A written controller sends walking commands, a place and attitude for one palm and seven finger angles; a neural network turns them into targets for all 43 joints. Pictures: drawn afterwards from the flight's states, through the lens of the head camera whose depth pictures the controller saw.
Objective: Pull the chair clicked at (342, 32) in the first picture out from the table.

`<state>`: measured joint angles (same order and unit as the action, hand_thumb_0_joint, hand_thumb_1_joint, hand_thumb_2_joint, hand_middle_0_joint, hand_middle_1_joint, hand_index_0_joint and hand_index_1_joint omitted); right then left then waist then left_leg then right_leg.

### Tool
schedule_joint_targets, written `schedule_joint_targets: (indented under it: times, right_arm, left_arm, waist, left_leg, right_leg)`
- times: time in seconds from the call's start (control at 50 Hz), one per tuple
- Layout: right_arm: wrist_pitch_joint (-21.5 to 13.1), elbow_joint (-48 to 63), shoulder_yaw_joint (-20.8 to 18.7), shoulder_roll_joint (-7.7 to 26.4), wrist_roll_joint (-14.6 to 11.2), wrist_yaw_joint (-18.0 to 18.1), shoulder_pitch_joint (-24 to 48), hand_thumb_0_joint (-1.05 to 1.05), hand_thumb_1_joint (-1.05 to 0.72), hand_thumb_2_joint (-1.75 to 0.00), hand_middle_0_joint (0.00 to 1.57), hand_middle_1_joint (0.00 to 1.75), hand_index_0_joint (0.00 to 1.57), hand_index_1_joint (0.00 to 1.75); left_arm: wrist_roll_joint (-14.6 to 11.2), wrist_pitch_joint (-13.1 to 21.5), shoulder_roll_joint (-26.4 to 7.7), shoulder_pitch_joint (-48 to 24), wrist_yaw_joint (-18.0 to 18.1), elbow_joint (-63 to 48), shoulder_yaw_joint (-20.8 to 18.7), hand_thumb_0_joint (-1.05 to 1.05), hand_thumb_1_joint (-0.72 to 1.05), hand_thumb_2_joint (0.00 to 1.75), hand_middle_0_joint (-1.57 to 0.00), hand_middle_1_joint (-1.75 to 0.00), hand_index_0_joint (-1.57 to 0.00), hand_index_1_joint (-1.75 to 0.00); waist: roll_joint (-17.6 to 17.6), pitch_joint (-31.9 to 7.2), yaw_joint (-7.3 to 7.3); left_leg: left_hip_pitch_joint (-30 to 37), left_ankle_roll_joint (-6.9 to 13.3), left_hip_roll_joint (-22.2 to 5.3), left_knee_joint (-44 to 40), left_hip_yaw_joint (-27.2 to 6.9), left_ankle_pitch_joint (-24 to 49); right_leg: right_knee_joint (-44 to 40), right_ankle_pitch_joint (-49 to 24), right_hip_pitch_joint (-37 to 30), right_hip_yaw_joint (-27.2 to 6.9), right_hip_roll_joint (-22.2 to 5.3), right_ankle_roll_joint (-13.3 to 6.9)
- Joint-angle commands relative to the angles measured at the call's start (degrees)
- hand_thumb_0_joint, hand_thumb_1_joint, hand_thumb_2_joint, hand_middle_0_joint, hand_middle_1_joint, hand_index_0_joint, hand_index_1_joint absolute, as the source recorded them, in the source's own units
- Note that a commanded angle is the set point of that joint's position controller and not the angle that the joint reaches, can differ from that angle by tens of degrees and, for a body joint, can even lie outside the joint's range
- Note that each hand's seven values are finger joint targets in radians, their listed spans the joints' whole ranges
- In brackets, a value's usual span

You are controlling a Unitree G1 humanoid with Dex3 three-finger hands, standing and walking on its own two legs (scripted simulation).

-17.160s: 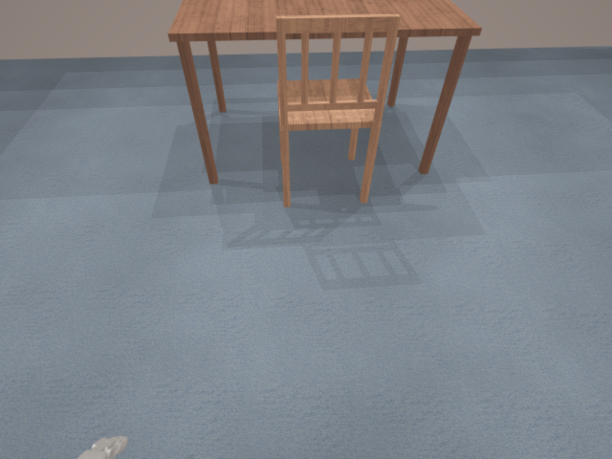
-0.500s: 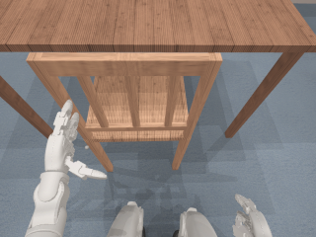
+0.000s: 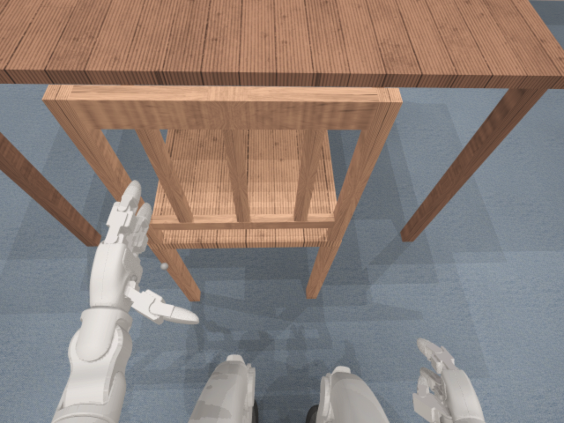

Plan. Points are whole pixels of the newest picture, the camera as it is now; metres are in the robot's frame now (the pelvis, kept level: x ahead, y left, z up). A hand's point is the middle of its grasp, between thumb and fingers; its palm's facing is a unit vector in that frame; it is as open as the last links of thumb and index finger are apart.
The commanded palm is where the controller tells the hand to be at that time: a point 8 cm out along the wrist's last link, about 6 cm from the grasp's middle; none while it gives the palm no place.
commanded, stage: aim the fingers beside a spindle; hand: left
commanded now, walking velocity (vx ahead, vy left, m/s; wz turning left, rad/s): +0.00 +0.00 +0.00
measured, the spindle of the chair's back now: (238, 180) +0.47 +0.10 +0.00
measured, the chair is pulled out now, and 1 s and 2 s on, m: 0.00 0.00 0.00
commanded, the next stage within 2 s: none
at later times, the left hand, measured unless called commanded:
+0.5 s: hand (150, 260) +0.32 +0.20 +0.03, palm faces +0.11 -0.99 -0.06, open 16.9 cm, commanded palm +0.28 +0.24 +0.02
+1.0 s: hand (155, 269) +0.31 +0.19 +0.02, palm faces +0.05 -1.00 -0.04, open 16.9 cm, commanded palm +0.29 +0.24 +0.03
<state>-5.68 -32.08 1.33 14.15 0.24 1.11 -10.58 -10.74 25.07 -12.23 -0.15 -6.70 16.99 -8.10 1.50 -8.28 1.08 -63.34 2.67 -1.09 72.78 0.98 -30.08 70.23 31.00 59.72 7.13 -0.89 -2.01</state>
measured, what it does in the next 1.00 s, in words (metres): stands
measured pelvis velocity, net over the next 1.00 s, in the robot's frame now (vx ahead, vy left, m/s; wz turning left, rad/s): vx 0.00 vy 0.00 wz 0.00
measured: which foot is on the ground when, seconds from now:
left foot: down 0.00-1.00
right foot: down 0.00-1.00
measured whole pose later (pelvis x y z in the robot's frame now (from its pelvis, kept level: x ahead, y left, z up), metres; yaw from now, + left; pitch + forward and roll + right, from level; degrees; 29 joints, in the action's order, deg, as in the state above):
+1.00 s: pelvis +0.00 +0.00 +0.00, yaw +0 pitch +21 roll -3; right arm -6.6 -32.2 1.1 14.4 0.3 1.4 -10.6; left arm -11.8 25.4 -13.2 1.9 -7.7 14.0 -8.8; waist 1.7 -7.9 1.1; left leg -63.7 2.7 -1.2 73.4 0.5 -30.3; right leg 70.3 31.0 59.7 7.4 -0.7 -1.9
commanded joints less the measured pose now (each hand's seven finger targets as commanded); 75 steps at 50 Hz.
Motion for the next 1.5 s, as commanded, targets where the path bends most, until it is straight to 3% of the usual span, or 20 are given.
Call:
schedule_joint_targets:
  times: [0.0,0.12,0.26,0.28,0.42,0.5,0.58,0.64,0.74,0.78,0.84,0.94,1.08,1.12,1.2,1.24,1.32,1.4,1.44,1.48]
  right_arm:
    - [-2.72,6.75,-3.45,7.9,0.06,0.68,-0.2,0.0,-0.9,-0.9,0.2,0.3,0.2,0.3]
    - [-2.13,6.41,-3.48,8.73,-0.67,0.63,-0.08,0.0,-0.9,-0.9,0.2,0.3,0.2,0.3]
    - [-3.35,7.36,-3.77,8.16,0.04,1.04,-0.32,0.0,-0.9,-0.9,0.2,0.3,0.2,0.3]
    - [-3.36,7.29,-3.72,8.02,0.19,0.94,-0.53,0.0,-0.9,-0.9,0.2,0.3,0.2,0.3]
    - [-2.05,5.55,-3.35,8.5,-0.56,0.73,0.16,0.0,-0.9,-0.9,0.2,0.3,0.2,0.3]
    - [-2.52,7.2,-3.58,8.9,-0.96,1.12,0.29,0.0,-0.9,-0.9,0.2,0.3,0.2,0.3]
    - [-4.04,7.77,-3.73,8.2,-0.23,1.22,-0.36,0.0,-0.9,-0.9,0.2,0.3,0.2,0.3]
    - [-4.18,6.52,-3.58,7.99,0.13,0.98,-0.47,0.0,-0.9,-0.9,0.2,0.3,0.2,0.3]
    - [-2.88,5.22,-3.37,8.66,-0.48,0.63,0.1,0.0,-0.9,-0.9,0.2,0.3,0.2,0.3]
    - [-2.5,6.12,-3.53,9.06,-0.76,0.6,0.53,0.0,-0.9,-0.9,0.2,0.3,0.2,0.3]
    - [-2.77,7.59,-3.59,8.85,-0.78,0.92,0.63,0.0,-0.9,-0.9,0.2,0.3,0.2,0.3]
    - [-4.1,7.43,-3.56,8.11,0.22,1.15,-0.45,0.0,-0.9,-0.9,0.2,0.3,0.2,0.3]
    - [-2.43,5.21,-3.26,9.24,-0.82,0.73,0.22,0.0,-0.9,-0.9,0.2,0.3,0.2,0.3]
    - [-2.37,6.18,-3.41,9.4,-1.06,0.9,0.3,0.0,-0.9,-0.9,0.2,0.3,0.2,0.3]
    - [-3.3,8.24,-3.65,8.79,-0.22,1.22,-0.13,0.0,-0.9,-0.9,0.2,0.3,0.2,0.3]
    - [-3.54,7.98,-3.56,8.44,0.33,1.03,-0.9,0.0,-0.9,-0.9,0.2,0.3,0.2,0.3]
    - [-2.9,6.07,-3.37,8.03,0.3,0.57,-0.82,0.0,-0.9,-0.9,0.2,0.3,0.2,0.3]
    - [-1.39,5.45,-3.3,9.13,-0.81,0.22,-0.33,0.0,-0.9,-0.9,0.2,0.3,0.2,0.3]
    - [-1.46,6.19,-3.39,9.41,-1.26,0.4,-0.19,0.0,-0.9,-0.9,0.2,0.3,0.2,0.3]
    - [-2.0,7.41,-3.85,9.27,-1.11,0.78,-0.3,0.0,-0.9,-0.9,0.2,0.3,0.2,0.3]
  left_arm:
    - [-0.27,5.87,-8.61,-8.83,1.59,-15.21,-4.29,0.0,-0.5,0.3,-0.06,-0.08,-0.06,-0.08]
    - [-0.74,2.26,-4.71,-5.24,-1.42,-4.0,-1.89,0.0,-0.5,0.3,-0.06,-0.08,-0.06,-0.08]
    - [-0.89,6.51,-9.98,-10.11,0.0,-19.9,-4.26,0.0,-0.5,0.3,-0.06,-0.08,-0.06,-0.08]
    - [-0.95,6.91,-10.63,-8.68,1.0,-20.22,-5.42,0.0,-0.5,0.3,-0.06,-0.08,-0.06,-0.08]
    - [-0.9,2.8,-6.63,-5.26,-0.62,-1.94,-4.9,0.0,-0.5,0.3,-0.06,-0.08,-0.06,-0.08]
    - [-2.23,2.61,-7.31,-7.93,-4.54,-6.43,-3.88,0.0,-0.5,0.3,-0.06,-0.08,-0.06,-0.08]
    - [-2.77,6.55,-10.52,-9.38,-3.31,-22.26,-4.5,0.0,-0.5,0.3,-0.06,-0.08,-0.06,-0.08]
    - [-1.76,6.84,-10.04,-7.27,-0.1,-20.73,-4.73,0.0,-0.5,0.3,-0.06,-0.08,-0.06,-0.08]
    - [-0.62,2.78,-5.71,-4.36,-0.12,-2.31,-3.85,0.0,-0.5,0.3,-0.06,-0.08,-0.06,-0.08]
    - [-1.2,1.89,-5.77,-5.5,-1.78,-1.51,-3.76,0.0,-0.5,0.3,-0.06,-0.08,-0.06,-0.08]
    - [-1.6,3.21,-8.99,-9.15,-3.23,-9.52,-4.89,0.0,-0.5,0.3,-0.06,-0.08,-0.06,-0.08]
    - [-1.78,7.18,-11.37,-8.74,-0.38,-23.44,-5.42,0.0,-0.5,0.3,-0.06,-0.08,-0.06,-0.08]
    - [-0.61,1.02,-4.16,-8.02,-1.56,0.39,-1.59,0.0,-0.5,0.3,-0.06,-0.08,-0.06,-0.08]
    - [-0.83,0.55,-4.98,-9.16,-2.59,-0.04,-2.23,0.0,-0.5,0.3,-0.06,-0.08,-0.06,-0.08]
    - [-1.29,4.63,-10.72,-14.3,-1.55,-17.69,-4.84,0.0,-0.5,0.3,-0.06,-0.08,-0.06,-0.08]
    - [-0.99,6.51,-13.09,-12.63,0.5,-23.54,-6.39,0.0,-0.5,0.3,-0.06,-0.08,-0.06,-0.08]
    - [-0.25,5.37,-10.14,-7.14,2.56,-15.1,-6.04,0.0,-0.5,0.3,-0.06,-0.08,-0.06,-0.08]
    - [-0.51,0.18,-3.5,-4.92,-0.73,1.7,-1.56,0.0,-0.5,0.3,-0.06,-0.08,-0.06,-0.08]
    - [-0.86,-0.42,-3.06,-7.73,-2.84,0.98,-0.46,0.0,-0.5,0.3,-0.06,-0.08,-0.06,-0.08]
    - [-1.35,0.99,-4.86,-10.58,-3.54,-6.58,-0.62,0.0,-0.5,0.3,-0.06,-0.08,-0.06,-0.08]
  waist:
    - [2.42,-21.68,0.2]
    - [-1.99,-15.21,1.11]
    - [5.89,-25.44,-0.67]
    - [4.43,-25.7,-0.94]
    - [-3.6,-13.97,1.22]
    - [0.03,-19.22,0.34]
    - [7.46,-28.3,-0.93]
    - [5.01,-24.45,0.06]
    - [-3.28,-12.86,1.59]
    - [-3.62,-14.09,1.14]
    - [2.74,-20.31,-0.22]
    - [6.91,-28.51,-0.86]
    - [-3.29,-11.52,2.5]
    - [-2.13,-13.0,1.59]
    - [6.32,-27.56,-1.06]
    - [8.61,-30.94,-1.69]
    - [3.22,-23.62,0.22]
    - [-4.93,-12.27,2.44]
    - [-2.93,-13.13,2.04]
    - [0.29,-19.65,1.15]
  left_leg:
    - [19.38,-1.93,0.15,-10.84,-5.94,17.25]
    - [11.79,-1.24,0.69,-10.68,-4.8,9.66]
    - [21.75,-1.98,0.41,-10.47,-5.71,18.89]
    - [21.55,-2.0,0.42,-10.6,-5.84,19.23]
    - [9.56,-1.1,0.9,-9.81,-4.22,8.05]
    - [11.54,-0.96,1.04,-9.5,-3.82,9.94]
    - [22.75,-1.64,0.52,-10.15,-5.23,20.87]
    - [22.34,-1.98,0.11,-10.59,-6.21,20.43]
    - [10.24,-1.33,0.74,-10.29,-5.02,7.83]
    - [8.66,-1.15,1.09,-9.79,-4.36,6.01]
    - [13.43,-1.25,1.02,-10.05,-4.34,10.16]
    - [24.33,-2.17,0.24,-10.45,-6.17,21.92]
    - [9.05,-1.34,0.69,-10.25,-5.44,5.06]
    - [9.47,-1.23,0.86,-10.49,-5.26,4.7]
    - [20.67,-1.93,0.69,-10.43,-5.87,16.15]
    - [25.89,-2.87,0.39,-10.67,-6.6,22.47]
    - [20.8,-2.36,0.04,-10.49,-6.59,20.96]
    - [9.58,-1.34,0.59,-10.34,-5.07,8.34]
    - [9.81,-1.21,0.78,-10.57,-5.04,7.33]
    - [14.22,-1.29,0.67,-10.32,-5.25,11.14]
  right_leg:
    - [-9.32,-13.52,-9.48,-4.2,1.03,0.03]
    - [-10.93,-8.91,-8.73,-4.55,0.94,0.06]
    - [-9.17,-14.4,-10.41,-4.76,0.77,-0.25]
    - [-9.2,-14.58,-11.01,-4.67,0.92,-0.16]
    - [-11.39,-7.59,-8.9,-5.28,1.04,0.22]
    - [-11.13,-9.63,-11.42,-6.16,0.63,0.03]
    - [-9.62,-16.79,-12.97,-5.29,0.75,-0.28]
    - [-9.39,-14.83,-9.78,-4.16,1.05,-0.01]
    - [-10.66,-6.65,-6.53,-4.06,1.06,0.24]
    - [-11.12,-5.19,-7.58,-5.01,0.84,0.28]
    - [-10.28,-8.79,-9.87,-5.54,0.79,-0.22]
    - [-9.05,-15.76,-10.97,-4.64,1.2,-0.3]
    - [-10.63,-4.08,-4.11,-3.88,1.09,0.39]
    - [-10.68,-3.73,-4.96,-4.2,0.95,0.1]
    - [-9.05,-11.79,-9.94,-4.83,0.87,-0.43]
    - [-8.5,-14.99,-10.16,-4.48,1.19,-0.51]
    - [-8.81,-14.94,-8.99,-3.71,1.32,-0.15]
    - [-10.75,-7.83,-6.2,-3.7,1.29,0.45]
    - [-10.78,-6.71,-6.24,-3.96,1.05,0.18]
    - [-9.92,-9.55,-8.1,-4.24,0.88,-0.05]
